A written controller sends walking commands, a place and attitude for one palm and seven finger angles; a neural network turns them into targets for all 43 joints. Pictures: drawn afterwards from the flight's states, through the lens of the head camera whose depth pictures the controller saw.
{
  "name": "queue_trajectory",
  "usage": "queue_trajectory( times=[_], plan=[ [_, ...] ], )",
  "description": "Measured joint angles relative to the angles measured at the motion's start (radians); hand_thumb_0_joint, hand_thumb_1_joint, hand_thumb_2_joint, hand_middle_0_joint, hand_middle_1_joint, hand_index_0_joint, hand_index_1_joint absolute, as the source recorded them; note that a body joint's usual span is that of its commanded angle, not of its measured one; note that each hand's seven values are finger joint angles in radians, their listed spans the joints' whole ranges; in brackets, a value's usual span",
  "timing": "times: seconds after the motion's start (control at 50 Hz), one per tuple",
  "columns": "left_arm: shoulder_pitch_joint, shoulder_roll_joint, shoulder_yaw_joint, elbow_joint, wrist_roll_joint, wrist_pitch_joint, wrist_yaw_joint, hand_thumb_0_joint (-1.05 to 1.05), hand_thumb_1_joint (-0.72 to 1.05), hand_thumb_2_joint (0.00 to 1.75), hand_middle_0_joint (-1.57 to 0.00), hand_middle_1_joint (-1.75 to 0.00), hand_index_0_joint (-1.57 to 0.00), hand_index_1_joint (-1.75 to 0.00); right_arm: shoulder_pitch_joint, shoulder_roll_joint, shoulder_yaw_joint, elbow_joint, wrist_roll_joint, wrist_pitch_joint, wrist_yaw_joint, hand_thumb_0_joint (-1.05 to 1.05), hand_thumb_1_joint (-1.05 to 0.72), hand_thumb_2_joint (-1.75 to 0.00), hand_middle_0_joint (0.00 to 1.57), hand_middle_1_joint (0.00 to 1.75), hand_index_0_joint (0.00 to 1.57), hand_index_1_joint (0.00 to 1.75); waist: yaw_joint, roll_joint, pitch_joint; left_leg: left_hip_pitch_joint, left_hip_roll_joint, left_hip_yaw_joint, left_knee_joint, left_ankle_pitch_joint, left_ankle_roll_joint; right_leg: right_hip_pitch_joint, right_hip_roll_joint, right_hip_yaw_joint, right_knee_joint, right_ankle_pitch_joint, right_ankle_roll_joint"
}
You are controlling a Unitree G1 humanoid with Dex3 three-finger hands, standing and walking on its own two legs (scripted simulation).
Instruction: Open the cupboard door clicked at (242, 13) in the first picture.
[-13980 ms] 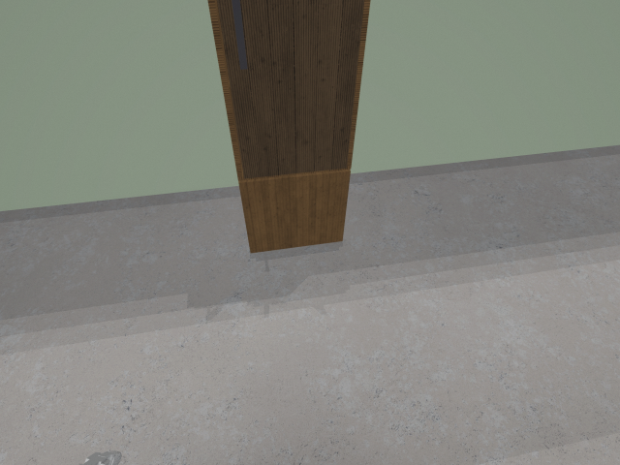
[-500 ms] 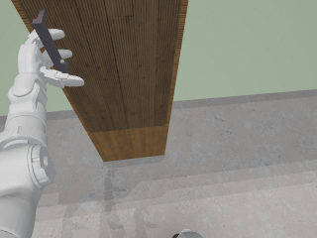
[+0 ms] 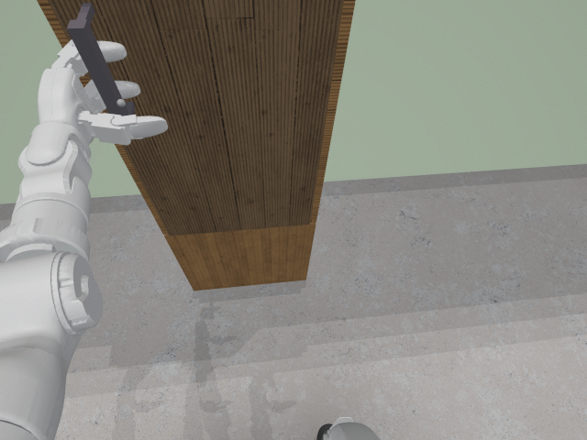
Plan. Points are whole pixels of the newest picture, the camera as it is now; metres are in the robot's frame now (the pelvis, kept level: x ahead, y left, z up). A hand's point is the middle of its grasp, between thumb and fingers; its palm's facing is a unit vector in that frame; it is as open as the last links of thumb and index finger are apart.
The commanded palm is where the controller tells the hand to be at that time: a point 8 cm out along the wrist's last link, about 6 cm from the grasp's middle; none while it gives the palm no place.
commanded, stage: close the thumb around the handle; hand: left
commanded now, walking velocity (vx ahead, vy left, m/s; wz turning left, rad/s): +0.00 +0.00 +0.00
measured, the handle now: (108, 76) +0.58 +0.21 +0.15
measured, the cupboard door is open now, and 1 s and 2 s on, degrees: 0 14 44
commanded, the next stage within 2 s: pull the door open along its arc in 0.46 s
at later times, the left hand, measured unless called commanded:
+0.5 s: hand (127, 99) +0.53 +0.18 +0.15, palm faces +0.01 -1.00 +0.00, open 5.2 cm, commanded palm +0.50 +0.22 +0.15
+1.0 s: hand (136, 141) +0.46 +0.16 +0.15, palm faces +0.01 -1.00 +0.03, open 5.4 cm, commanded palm +0.40 +0.20 +0.15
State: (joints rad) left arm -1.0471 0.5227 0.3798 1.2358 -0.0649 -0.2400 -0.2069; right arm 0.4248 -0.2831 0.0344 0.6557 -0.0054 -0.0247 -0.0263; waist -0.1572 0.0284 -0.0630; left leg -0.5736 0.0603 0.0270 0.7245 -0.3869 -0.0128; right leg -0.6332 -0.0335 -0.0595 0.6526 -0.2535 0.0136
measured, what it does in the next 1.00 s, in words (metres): stands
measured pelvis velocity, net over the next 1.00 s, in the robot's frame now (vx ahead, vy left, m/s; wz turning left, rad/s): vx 0.03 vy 0.00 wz -0.03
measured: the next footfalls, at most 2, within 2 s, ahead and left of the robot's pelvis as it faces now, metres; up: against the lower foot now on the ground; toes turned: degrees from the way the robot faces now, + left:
none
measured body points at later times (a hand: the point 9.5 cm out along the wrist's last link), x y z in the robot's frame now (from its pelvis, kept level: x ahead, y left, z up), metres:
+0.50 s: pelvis +0.01 +0.00 +0.00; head +0.10 +0.00 +0.44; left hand +0.52 +0.23 +0.15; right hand +0.00 -0.26 -0.11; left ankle -0.03 +0.12 -0.72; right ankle +0.03 -0.13 -0.72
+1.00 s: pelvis +0.03 +0.00 +0.01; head +0.06 -0.01 +0.46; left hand +0.45 +0.21 +0.15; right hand +0.09 -0.26 -0.11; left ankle -0.03 +0.12 -0.72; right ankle +0.03 -0.13 -0.72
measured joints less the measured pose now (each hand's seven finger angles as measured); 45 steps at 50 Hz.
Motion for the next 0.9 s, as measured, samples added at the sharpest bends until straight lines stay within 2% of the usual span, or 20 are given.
queue_trajectory(
  times=[0.18,0.32,0.4,0.5,0.7,0.8,0.9],
  plan=[
    [-0.018,0.018,0.018,0.012,0.008,-0.002,-0.005,0.00,0.21,0.60,-0.35,-1.27,-0.34,-1.28,0.012,0.001,0.002,-0.001,-0.005,-0.002,0.000,0.01,-0.91,-0.90,0.20,0.30,0.20,0.30,-0.012,0.002,0.002,-0.018,0.002,0.003,0.004,-0.003,0.000,-0.019,0.003,0.004,0.002,0.000,0.000],
    [0.004,0.020,0.040,-0.006,0.004,0.003,-0.014,0.01,0.59,0.76,-0.38,-1.31,-0.37,-1.32,0.022,0.001,-0.001,-0.004,-0.004,0.012,0.004,0.01,-0.91,-0.90,0.20,0.30,0.20,0.30,-0.013,0.003,-0.004,-0.010,0.008,0.012,-0.003,-0.009,0.000,-0.015,0.009,0.012,-0.005,-0.002,0.001],
    [0.023,0.023,0.043,-0.025,0.008,0.008,-0.016,0.01,0.74,0.83,-0.39,-1.33,-0.38,-1.33,0.024,0.000,-0.005,-0.012,-0.003,0.018,0.004,0.01,-0.91,-0.90,0.20,0.30,0.20,0.30,-0.012,0.004,-0.005,-0.005,0.009,0.013,-0.006,-0.012,0.000,-0.010,0.011,0.012,-0.009,-0.004,0.001],
    [0.040,-0.003,0.026,-0.051,-0.007,0.008,-0.021,0.02,0.82,0.85,-0.39,-1.34,-0.39,-1.34,0.019,0.002,-0.009,-0.012,-0.002,0.026,0.005,0.01,-0.91,-0.90,0.20,0.30,0.20,0.30,-0.004,0.005,-0.010,0.006,0.009,0.011,-0.010,-0.015,0.000,0.001,0.011,0.010,-0.013,-0.008,0.002],
    [0.074,-0.032,0.022,-0.086,-0.005,0.018,0.008,0.02,0.82,0.85,-0.39,-1.35,-0.38,-1.35,-0.002,0.009,-0.013,-0.020,-0.005,0.031,0.013,0.01,-0.91,-0.90,0.20,0.29,0.20,0.30,0.008,0.010,-0.023,0.021,0.009,0.012,-0.016,-0.020,-0.001,0.012,0.011,0.012,-0.012,-0.017,0.002],
    [0.173,-0.070,0.016,-0.193,-0.036,0.025,-0.004,0.02,0.82,0.84,-0.39,-1.35,-0.37,-1.35,-0.001,0.011,-0.017,-0.037,0.005,0.042,0.018,0.01,-0.91,-0.90,0.20,0.29,0.20,0.30,0.026,0.016,-0.031,0.056,0.012,0.023,-0.034,-0.021,-0.002,0.039,0.015,0.022,-0.023,-0.017,0.002],
    [0.319,-0.141,-0.012,-0.372,-0.081,0.061,-0.001,0.02,0.81,0.82,-0.39,-1.35,-0.37,-1.35,-0.014,0.013,-0.022,-0.055,0.021,0.052,0.023,0.01,-0.91,-0.90,0.20,0.29,0.20,0.30,0.054,0.021,-0.037,0.116,0.012,0.032,-0.065,-0.016,-0.002,0.091,0.017,0.029,-0.044,-0.016,0.002]
  ],
)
